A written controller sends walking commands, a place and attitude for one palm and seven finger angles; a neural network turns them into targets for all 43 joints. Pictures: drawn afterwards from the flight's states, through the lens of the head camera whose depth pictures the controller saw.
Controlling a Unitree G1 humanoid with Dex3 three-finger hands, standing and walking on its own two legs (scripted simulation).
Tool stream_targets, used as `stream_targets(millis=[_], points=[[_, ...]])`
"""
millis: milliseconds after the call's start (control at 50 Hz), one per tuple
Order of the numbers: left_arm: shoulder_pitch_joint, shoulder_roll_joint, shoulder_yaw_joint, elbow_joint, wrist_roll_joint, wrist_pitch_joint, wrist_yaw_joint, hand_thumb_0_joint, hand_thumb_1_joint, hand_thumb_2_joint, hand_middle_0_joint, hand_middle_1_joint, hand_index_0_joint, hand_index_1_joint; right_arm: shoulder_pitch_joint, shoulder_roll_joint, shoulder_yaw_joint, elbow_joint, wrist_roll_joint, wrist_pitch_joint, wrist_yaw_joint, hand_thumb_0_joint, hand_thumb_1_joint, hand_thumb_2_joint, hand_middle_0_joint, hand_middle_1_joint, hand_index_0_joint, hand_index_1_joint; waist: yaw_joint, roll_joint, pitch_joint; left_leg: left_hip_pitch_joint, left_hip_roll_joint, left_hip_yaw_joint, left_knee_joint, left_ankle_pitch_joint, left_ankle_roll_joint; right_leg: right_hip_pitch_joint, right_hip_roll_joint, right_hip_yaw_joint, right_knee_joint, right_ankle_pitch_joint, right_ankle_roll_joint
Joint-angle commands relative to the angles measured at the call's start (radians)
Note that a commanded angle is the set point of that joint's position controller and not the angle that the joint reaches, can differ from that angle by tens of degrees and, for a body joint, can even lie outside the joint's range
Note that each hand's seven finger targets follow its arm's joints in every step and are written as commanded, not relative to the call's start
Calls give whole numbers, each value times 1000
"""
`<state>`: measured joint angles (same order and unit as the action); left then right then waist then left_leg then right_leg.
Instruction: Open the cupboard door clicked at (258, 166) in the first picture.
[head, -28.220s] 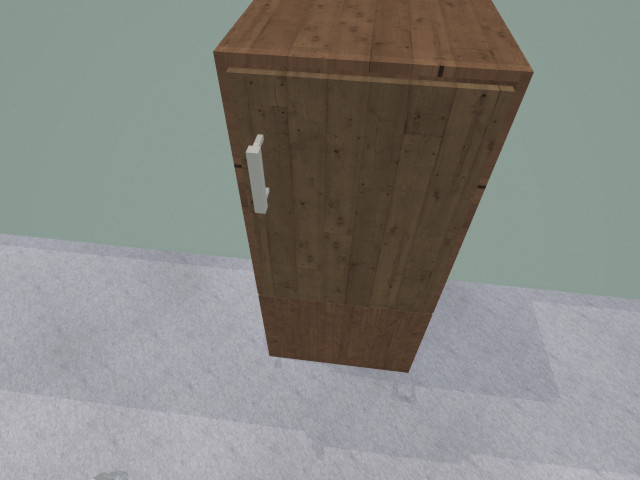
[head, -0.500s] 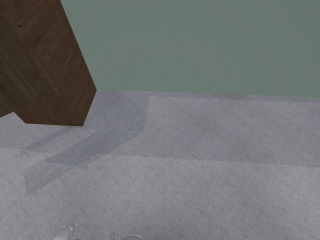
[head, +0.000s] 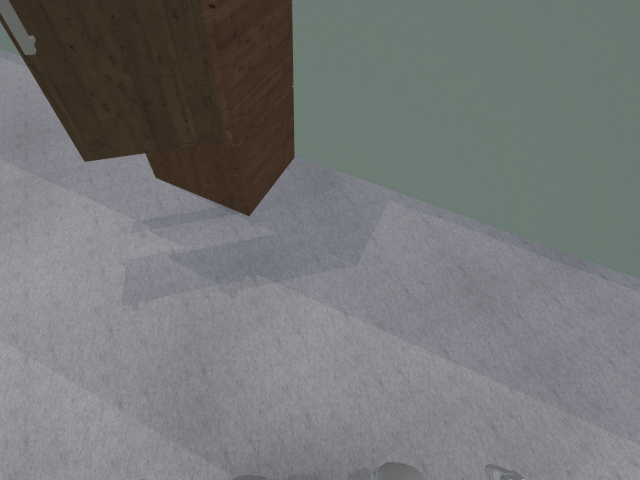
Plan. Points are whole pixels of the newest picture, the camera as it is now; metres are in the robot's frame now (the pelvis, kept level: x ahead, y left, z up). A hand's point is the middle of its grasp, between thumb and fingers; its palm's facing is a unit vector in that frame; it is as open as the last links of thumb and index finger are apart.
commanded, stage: turn to face it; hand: left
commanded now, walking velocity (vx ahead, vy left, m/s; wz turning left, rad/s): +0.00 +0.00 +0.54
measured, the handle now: (14, 17) +0.92 +0.72 +0.06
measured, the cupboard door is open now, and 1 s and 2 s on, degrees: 41 41 41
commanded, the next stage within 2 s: take the last steps up to it in 0.46 s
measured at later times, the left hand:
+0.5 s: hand out of the picture +0.01 +0.16 -0.16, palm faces +0.29 -0.93 -0.22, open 7.3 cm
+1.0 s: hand out of the picture -0.01 +0.16 -0.15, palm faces +0.45 -0.86 -0.22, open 7.4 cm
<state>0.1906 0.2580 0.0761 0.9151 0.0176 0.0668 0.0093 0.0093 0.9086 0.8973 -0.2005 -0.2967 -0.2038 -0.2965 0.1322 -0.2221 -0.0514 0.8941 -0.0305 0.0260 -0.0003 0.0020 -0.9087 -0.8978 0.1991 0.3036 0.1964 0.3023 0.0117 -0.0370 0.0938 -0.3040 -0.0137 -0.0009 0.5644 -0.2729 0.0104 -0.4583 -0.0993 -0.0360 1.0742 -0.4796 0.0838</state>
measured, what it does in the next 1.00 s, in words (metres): steps on the spot, turning left: right foot, then left foot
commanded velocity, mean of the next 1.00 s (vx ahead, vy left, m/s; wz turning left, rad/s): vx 0.14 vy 0.07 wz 0.29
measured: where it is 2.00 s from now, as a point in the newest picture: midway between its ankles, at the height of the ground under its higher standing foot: (234, 410)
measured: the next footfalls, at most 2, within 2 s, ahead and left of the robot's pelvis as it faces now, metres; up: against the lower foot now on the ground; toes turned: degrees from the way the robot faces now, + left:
right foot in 0.18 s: +0.06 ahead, -0.15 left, +0.00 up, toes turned +3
left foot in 0.54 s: +0.02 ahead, +0.09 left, +0.00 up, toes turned +19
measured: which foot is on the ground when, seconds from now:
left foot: down 0.00-0.18, up 0.20-0.52, down 0.54-0.84, up 0.86-1.00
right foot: up 0.00-0.16, down 0.18-0.54, up 0.56-0.82, down 0.84-1.00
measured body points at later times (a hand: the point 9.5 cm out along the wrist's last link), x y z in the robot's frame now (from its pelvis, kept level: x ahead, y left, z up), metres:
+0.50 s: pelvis +0.01 -0.03 +0.01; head +0.05 -0.02 +0.45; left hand -0.01 +0.21 -0.14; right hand +0.17 -0.25 -0.14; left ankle -0.02 +0.08 -0.71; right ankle +0.02 -0.16 -0.73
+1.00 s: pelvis +0.06 -0.01 +0.01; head +0.08 -0.02 +0.46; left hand -0.03 +0.21 -0.13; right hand +0.20 -0.22 -0.15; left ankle +0.01 +0.12 -0.66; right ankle +0.06 -0.14 -0.73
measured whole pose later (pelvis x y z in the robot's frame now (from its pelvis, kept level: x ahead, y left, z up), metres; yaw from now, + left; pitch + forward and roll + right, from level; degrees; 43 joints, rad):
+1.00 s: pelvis +0.06 -0.01 +0.01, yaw +23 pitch +0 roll +2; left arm 0.34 0.15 0.05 1.02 0.03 -0.05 0.00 0.00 0.91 0.90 -0.20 -0.30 -0.20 -0.30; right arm 0.22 -0.23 -0.07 1.03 -0.03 0.05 0.03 0.01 -0.91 -0.90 0.20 0.30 0.19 0.30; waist 0.02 0.02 0.04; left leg -0.50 0.03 0.03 1.04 -0.30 -0.03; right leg -0.12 -0.10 -0.12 0.42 -0.30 0.03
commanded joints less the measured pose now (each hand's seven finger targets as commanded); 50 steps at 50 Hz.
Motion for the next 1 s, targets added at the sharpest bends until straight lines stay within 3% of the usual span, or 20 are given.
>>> stream_targets(millis=[0,120,160,180,260,380,460,480,500,520,620,720,760,780,800,820,840,860,900,980], points=[[-20,60,14,-104,-3,-34,-1,0,900,900,-200,-300,-200,-300,35,-214,-55,-51,1,-11,-12,0,-900,-900,200,300,200,300,-28,175,-134,100,230,-246,-208,331,150,5,24,18,-125,28,-3],[99,77,18,-85,-6,-57,6,0,900,900,-200,-300,-200,-300,-28,-194,-60,-69,11,5,-6,0,-900,-900,200,300,200,300,33,160,-144,-72,148,-266,-80,221,84,336,74,-12,-593,223,-23],[135,227,45,-87,18,-75,19,0,900,900,-200,-300,-200,-300,-26,-88,-46,-105,23,4,6,0,-900,-900,200,300,200,300,53,-277,-128,-303,-80,-21,333,-305,-48,438,-344,412,-825,323,-187],[118,204,36,-93,10,-78,24,0,900,900,-200,-300,-200,-300,-26,-135,-55,-92,15,14,7,0,-900,-900,200,300,200,300,47,-233,-120,-265,-16,-82,543,-334,-35,305,-392,413,-828,287,-251],[-16,106,9,-112,8,-77,24,0,900,900,-200,-300,-200,-300,5,-84,-43,-36,16,30,24,0,-900,-900,200,300,200,300,-28,-200,-72,-227,25,-24,612,-166,-58,249,-207,96,-764,475,-193],[124,149,23,-36,14,-87,22,0,900,900,-200,-300,-200,-300,-56,-36,-14,-25,26,11,20,0,-900,-900,200,300,200,300,39,-174,-122,-134,-2,70,219,-214,-62,439,-230,46,-670,817,-210],[96,138,24,-7,2,-80,19,0,900,900,-200,-300,-200,-300,28,-53,-10,15,23,-5,11,0,-900,-900,200,300,200,300,-12,-145,-141,86,3,74,-99,13,-40,344,-198,-6,-567,702,-141],[88,113,21,-16,-8,-73,16,0,900,900,-200,-300,-200,-300,64,-96,-20,23,18,-13,8,0,-900,-900,200,300,200,300,-31,-49,-161,209,66,22,-172,162,-14,246,-167,-48,-491,576,-95],[103,55,10,-36,-13,-65,12,0,900,900,-200,-300,-200,-300,90,-183,-36,23,8,-18,3,0,-900,-900,200,300,200,300,-39,214,-177,306,280,-248,-177,441,83,61,-59,-112,-351,209,-29],[61,27,-8,-60,-8,-52,15,0,900,900,-200,-300,-200,-300,124,-232,-45,26,3,-5,-4,0,-900,-900,200,300,200,300,-65,300,-156,233,409,-338,-222,546,199,20,-9,-67,-207,-166,-18],[11,26,0,-12,4,-45,-9,0,900,900,-200,-300,-200,-300,80,-155,-21,28,1,-25,-28,0,-900,-900,200,300,200,300,-28,215,-92,164,265,-245,-271,183,183,-50,14,5,-48,-13,-43],[25,3,-4,-8,5,-68,-27,0,900,900,-200,-300,-200,-300,93,-159,-28,39,1,-31,-16,0,-900,-900,200,300,200,300,-20,190,-75,82,212,-237,-283,-86,171,101,57,-64,-327,8,-55],[116,7,2,23,6,-79,-29,0,900,900,-200,-300,-200,-300,64,-158,-30,38,6,-27,-12,0,-900,-900,200,300,200,300,23,156,-69,-20,166,-210,-232,-185,140,272,82,-90,-486,86,-58],[187,20,11,45,9,-86,-25,0,900,900,-200,-300,-200,-300,44,-139,-29,31,11,-26,-9,0,-900,-900,200,300,200,300,60,106,-66,-132,114,-168,-131,-248,106,421,60,-68,-615,118,-66],[252,86,27,60,20,-97,-15,0,900,900,-200,-300,-200,-300,43,-79,-20,14,22,-30,-2,0,-900,-900,200,300,200,300,93,-100,-62,-335,10,-56,87,-289,49,577,-122,156,-768,-59,-116],[309,174,45,63,19,-98,-5,0,900,900,-200,-300,-200,-300,-24,-58,-13,-35,17,-33,7,0,-900,-900,200,300,200,300,136,-305,-16,-477,-44,18,360,-353,0,563,-399,534,-949,-200,-231],[296,168,39,55,7,-102,0,0,900,900,-200,-300,-200,-300,-80,-107,-23,-53,1,-29,15,0,-900,-900,200,300,200,300,117,-179,39,-479,23,-66,512,-267,-1,429,-434,576,-992,-274,-280],[239,141,37,51,10,-108,9,0,900,900,-200,-300,-200,-300,-73,-94,-31,-44,2,-23,19,0,-900,-900,200,300,200,300,78,-187,50,-480,55,-81,585,-200,-8,376,-406,564,-984,-285,-269],[145,70,14,41,8,-126,7,0,900,900,-200,-300,-200,-300,-40,-80,-31,-6,2,-15,34,0,-900,-900,200,300,200,300,21,-171,77,-419,102,-65,578,-28,-33,292,-310,279,-965,-43,-200],[204,74,13,88,10,-147,2,0,900,900,-200,-300,-200,-300,-22,-16,-15,23,12,-18,52,0,-900,-900,200,300,200,300,27,-118,2,-324,81,55,360,32,-59,388,-231,28,-895,368,-162]])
